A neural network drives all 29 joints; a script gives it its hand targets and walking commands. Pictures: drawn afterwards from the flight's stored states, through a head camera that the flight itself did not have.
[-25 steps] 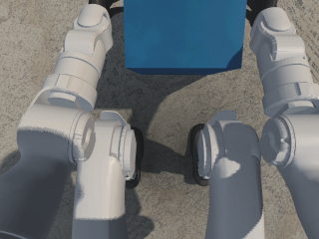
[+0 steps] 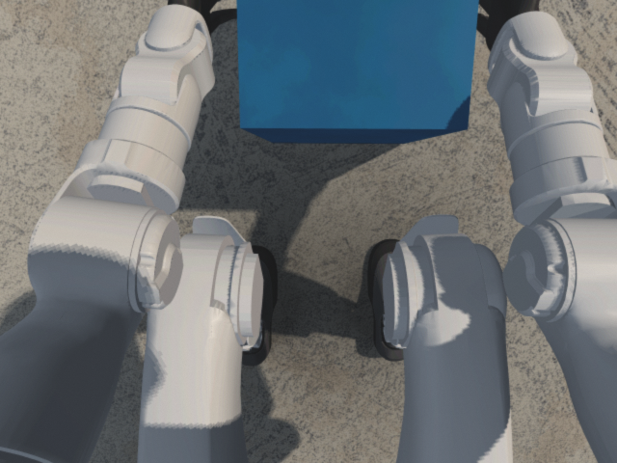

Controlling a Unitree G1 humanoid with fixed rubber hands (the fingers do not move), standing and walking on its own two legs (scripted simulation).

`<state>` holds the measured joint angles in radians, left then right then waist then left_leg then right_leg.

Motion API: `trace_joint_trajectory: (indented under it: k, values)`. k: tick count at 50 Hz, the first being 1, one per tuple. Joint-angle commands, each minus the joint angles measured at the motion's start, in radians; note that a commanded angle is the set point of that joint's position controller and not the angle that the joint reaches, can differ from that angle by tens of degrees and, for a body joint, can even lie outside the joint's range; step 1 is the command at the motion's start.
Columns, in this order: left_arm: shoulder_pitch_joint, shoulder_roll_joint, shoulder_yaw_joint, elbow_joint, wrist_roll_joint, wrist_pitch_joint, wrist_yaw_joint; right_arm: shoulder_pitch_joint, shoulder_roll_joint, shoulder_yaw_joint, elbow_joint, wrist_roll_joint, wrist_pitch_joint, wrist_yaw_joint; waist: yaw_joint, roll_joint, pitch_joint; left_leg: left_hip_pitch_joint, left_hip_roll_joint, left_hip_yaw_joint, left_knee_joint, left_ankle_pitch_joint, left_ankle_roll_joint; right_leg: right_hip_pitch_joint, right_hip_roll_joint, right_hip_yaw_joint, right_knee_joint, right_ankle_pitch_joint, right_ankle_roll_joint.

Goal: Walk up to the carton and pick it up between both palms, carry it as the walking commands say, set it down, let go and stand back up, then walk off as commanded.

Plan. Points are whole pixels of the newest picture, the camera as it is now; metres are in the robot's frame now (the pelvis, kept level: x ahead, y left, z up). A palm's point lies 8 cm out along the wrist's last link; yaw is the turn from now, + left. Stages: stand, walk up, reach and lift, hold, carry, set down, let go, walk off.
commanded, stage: set down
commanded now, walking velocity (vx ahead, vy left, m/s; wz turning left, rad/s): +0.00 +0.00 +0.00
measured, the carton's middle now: (345, 44) +0.52 -0.03 -0.23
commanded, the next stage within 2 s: let go in 1.80 s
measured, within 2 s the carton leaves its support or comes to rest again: neither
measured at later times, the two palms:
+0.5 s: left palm out of the picture +0.57 +0.14 -0.16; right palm (518, 22) +0.53 -0.21 -0.19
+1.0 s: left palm out of the picture +0.54 +0.14 -0.04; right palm out of the picture +0.54 -0.22 -0.05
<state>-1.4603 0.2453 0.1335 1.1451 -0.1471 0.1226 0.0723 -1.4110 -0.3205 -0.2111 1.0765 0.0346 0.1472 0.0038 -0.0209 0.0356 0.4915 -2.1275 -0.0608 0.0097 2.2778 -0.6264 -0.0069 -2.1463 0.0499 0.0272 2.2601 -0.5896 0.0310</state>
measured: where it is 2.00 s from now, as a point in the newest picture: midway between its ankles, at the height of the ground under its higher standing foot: (322, 322)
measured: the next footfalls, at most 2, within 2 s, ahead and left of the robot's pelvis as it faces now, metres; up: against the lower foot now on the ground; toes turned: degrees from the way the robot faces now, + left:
none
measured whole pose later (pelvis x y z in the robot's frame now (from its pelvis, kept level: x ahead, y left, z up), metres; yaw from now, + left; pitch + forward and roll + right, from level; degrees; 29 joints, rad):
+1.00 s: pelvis -0.01 -0.01 +0.09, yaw +1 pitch +30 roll +2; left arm -1.29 0.34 0.12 0.50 -0.20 0.42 0.18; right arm -1.34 -0.41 -0.18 0.60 0.19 0.41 -0.15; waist -0.02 0.03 0.53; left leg -1.92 -0.07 -0.01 1.96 -0.57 -0.03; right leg -1.94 0.04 0.03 1.97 -0.54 0.01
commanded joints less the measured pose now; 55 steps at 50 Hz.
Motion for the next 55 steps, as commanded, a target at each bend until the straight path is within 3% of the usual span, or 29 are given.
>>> trace_joint_trajectory:
  k: [1,3,4,10,12,13,14,15,16,18,21,24,25,27,30,32,36,37,38,39,41,42,43,44,46,48,50,53,55]
  values:
    - [-0.385,-0.048,-0.026,-0.181,-0.006,-0.086,0.014,-0.371,0.055,0.028,-0.040,0.056,-0.089,-0.030,-0.067,-0.031,-1.280,0.508,-0.048,0.010,-0.230,0.309,-0.032,0.549,0.013,-0.078,-0.202,0.318,-0.015]
    - [-0.344,0.092,-0.001,-0.181,-0.017,-0.092,0.066,-0.375,-0.098,0.021,-0.073,0.079,-0.107,-0.086,-0.045,-0.034,-1.327,0.524,-0.049,0.019,-0.224,0.324,-0.037,0.563,0.012,-0.070,-0.218,0.315,-0.011]
    - [-0.345,0.120,-0.005,-0.159,-0.021,-0.087,0.080,-0.372,-0.148,0.017,-0.065,0.081,-0.112,-0.107,-0.066,-0.028,-1.353,0.527,-0.044,0.007,-0.223,0.328,-0.040,0.572,0.011,-0.072,-0.214,0.329,-0.013]
    - [-0.278,0.163,-0.047,-0.207,-0.071,-0.090,0.100,-0.340,-0.194,0.082,-0.051,0.154,-0.126,-0.122,-0.038,-0.027,-1.433,0.572,-0.030,0.009,-0.225,0.401,-0.042,0.588,-0.001,-0.059,-0.203,0.390,-0.004]
    - [-0.264,0.150,-0.067,-0.191,-0.098,-0.091,0.100,-0.324,-0.202,0.083,-0.060,0.163,-0.133,-0.127,-0.077,-0.055,-1.501,0.599,-0.027,-0.003,-0.214,0.439,-0.035,0.623,-0.004,-0.072,-0.189,0.438,-0.009]
    - [-0.262,0.154,-0.062,-0.216,-0.108,-0.088,0.098,-0.358,-0.229,0.093,-0.129,0.179,-0.136,-0.128,-0.059,-0.029,-1.546,0.622,-0.020,0.007,-0.200,0.472,-0.037,0.653,-0.005,-0.060,-0.194,0.474,-0.015]
    - [-0.262,0.148,-0.070,-0.236,-0.124,-0.095,0.093,-0.349,-0.200,0.098,-0.144,0.183,-0.135,-0.127,-0.052,-0.064,-1.563,0.585,-0.025,0.013,-0.203,0.483,-0.027,0.679,-0.004,-0.060,-0.189,0.499,-0.018]
    - [-0.268,0.133,-0.103,-0.269,-0.139,-0.095,0.087,-0.324,-0.215,0.095,-0.130,0.184,-0.136,-0.125,-0.089,-0.033,-1.603,0.622,-0.018,0.013,-0.189,0.507,-0.033,0.703,-0.006,-0.065,-0.171,0.542,-0.019]
    - [-0.266,0.121,-0.107,-0.319,-0.153,-0.101,0.084,-0.324,-0.194,0.119,-0.183,0.190,-0.138,-0.122,-0.077,-0.040,-1.654,0.654,-0.022,0.010,-0.189,0.552,-0.026,0.708,-0.010,-0.055,-0.169,0.566,-0.026]
    - [-0.259,0.143,-0.109,-0.334,-0.161,-0.093,0.086,-0.297,-0.257,0.064,-0.179,0.184,-0.138,-0.123,-0.104,-0.004,-1.684,0.689,-0.019,0.010,-0.192,0.564,-0.032,0.686,-0.010,-0.074,-0.158,0.563,-0.029]
    - [-0.221,0.196,-0.074,-0.399,-0.169,-0.072,0.095,-0.299,-0.269,0.079,-0.307,0.196,-0.128,-0.125,-0.092,-0.074,-1.847,0.773,-0.019,0.003,-0.185,0.596,-0.019,0.774,-0.010,-0.080,-0.157,0.592,-0.025]
    - [-0.154,0.223,-0.033,-0.468,-0.145,-0.036,0.107,-0.273,-0.298,0.028,-0.448,0.208,-0.104,-0.135,-0.057,-0.051,-2.020,0.856,-0.029,0.027,-0.195,0.637,-0.016,0.857,-0.005,-0.096,-0.179,0.629,-0.021]
    - [-0.128,0.212,-0.042,-0.450,-0.144,-0.014,0.109,-0.242,-0.306,0.022,-0.423,0.192,-0.095,-0.134,-0.078,-0.060,-2.007,0.875,-0.033,0.021,-0.221,0.617,-0.017,0.863,-0.005,-0.111,-0.185,0.609,-0.021]
    - [-0.102,0.240,-0.002,-0.466,-0.123,0.013,0.110,-0.239,-0.311,0.024,-0.460,0.175,-0.063,-0.135,-0.051,-0.080,-2.057,0.849,-0.037,0.031,-0.239,0.579,-0.017,0.925,-0.003,-0.107,-0.200,0.599,-0.021]
    - [-0.105,0.225,-0.017,-0.490,-0.120,0.068,0.116,-0.197,-0.313,-0.004,-0.440,0.148,-0.009,-0.141,-0.083,-0.078,-2.044,0.846,-0.045,0.047,-0.278,0.466,-0.009,0.952,-0.001,-0.115,-0.260,0.507,-0.025]
    - [-0.129,0.244,0.009,-0.599,-0.105,0.091,0.123,-0.204,-0.310,-0.004,-0.549,0.143,0.023,-0.145,-0.067,-0.109,-2.120,0.871,-0.049,0.053,-0.302,0.464,-0.008,1.005,0.006,-0.112,-0.289,0.521,-0.024]
    - [-0.141,0.270,0.020,-0.800,-0.130,0.152,0.138,-0.184,-0.315,-0.015,-0.721,0.148,0.094,-0.161,-0.082,-0.131,-2.281,0.885,-0.057,0.088,-0.345,0.462,-0.004,1.217,0.016,-0.091,-0.359,0.591,-0.023]
    - [-0.141,0.298,0.053,-0.771,-0.103,0.168,0.139,-0.172,-0.325,-0.019,-0.706,0.135,0.116,-0.163,-0.054,-0.126,-2.254,0.834,-0.064,0.103,-0.342,0.444,-0.007,1.245,0.015,-0.070,-0.378,0.591,-0.024]
    - [-0.152,0.310,0.052,-0.878,-0.112,0.182,0.137,-0.183,-0.325,-0.024,-0.798,0.148,0.131,-0.167,-0.069,-0.141,-2.337,0.875,-0.064,0.102,-0.370,0.460,-0.004,1.298,0.015,-0.073,-0.395,0.617,-0.022]
    - [-0.154,0.340,0.066,-0.843,-0.095,0.195,0.134,-0.190,-0.334,-0.031,-0.774,0.132,0.150,-0.171,-0.049,-0.138,-2.285,0.842,-0.067,0.104,-0.387,0.446,-0.003,1.288,0.019,-0.073,-0.404,0.621,-0.020]
    - [-0.157,0.333,0.048,-0.874,-0.106,0.220,0.131,-0.177,-0.318,-0.044,-0.780,0.126,0.181,-0.167,-0.072,-0.151,-2.258,0.799,-0.062,0.103,-0.415,0.401,-0.001,1.325,0.015,-0.056,-0.442,0.602,-0.024]
    - [-0.151,0.310,0.032,-0.826,-0.123,0.229,0.125,-0.208,-0.307,-0.023,-0.788,0.139,0.188,-0.164,-0.052,-0.138,-2.211,0.809,-0.062,0.095,-0.459,0.383,0.003,1.284,0.011,-0.063,-0.457,0.555,-0.022]
    - [-0.138,0.320,0.055,-0.878,-0.106,0.239,0.121,-0.156,-0.330,-0.049,-0.791,0.111,0.200,-0.162,-0.079,-0.159,-2.279,0.797,-0.070,0.114,-0.453,0.387,-0.006,1.364,0.016,-0.049,-0.490,0.591,-0.030]
    - [-0.129,0.308,0.055,-0.853,-0.100,0.244,0.119,-0.186,-0.298,-0.023,-0.790,0.141,0.212,-0.158,-0.045,-0.139,-2.242,0.778,-0.067,0.108,-0.484,0.383,-0.004,1.334,0.015,-0.044,-0.496,0.578,-0.027]
    - [-0.163,0.323,0.055,-0.946,-0.108,0.250,0.116,-0.214,-0.312,-0.036,-0.860,0.152,0.220,-0.149,-0.056,-0.153,-2.305,0.830,-0.065,0.099,-0.509,0.412,0.003,1.373,0.023,-0.052,-0.514,0.621,-0.031]
    - [-0.183,0.341,0.077,-0.950,-0.102,0.253,0.110,-0.230,-0.299,-0.034,-0.886,0.165,0.233,-0.148,-0.036,-0.158,-2.353,0.846,-0.069,0.109,-0.533,0.402,0.005,1.425,0.020,-0.039,-0.553,0.626,-0.027]
    - [-0.162,0.342,0.071,-0.885,-0.086,0.276,0.104,-0.221,-0.352,-0.056,-0.817,0.141,0.245,-0.148,-0.058,-0.127,-2.314,0.852,-0.068,0.101,-0.573,0.396,-0.003,1.409,0.021,-0.047,-0.577,0.614,-0.030]
    - [-0.169,0.318,0.063,-0.818,-0.067,0.296,0.096,-0.206,-0.305,-0.038,-0.693,0.134,0.268,-0.126,-0.038,-0.129,-2.212,0.853,-0.063,0.084,-0.636,0.336,-0.007,1.335,0.020,-0.050,-0.627,0.513,-0.025]
    - [-0.207,0.335,0.063,-0.930,-0.085,0.297,0.099,-0.239,-0.339,-0.069,-0.814,0.153,0.263,-0.124,-0.053,-0.115,-2.329,0.962,-0.063,0.085,-0.674,0.359,-0.006,1.383,0.032,-0.068,-0.665,0.530,-0.029]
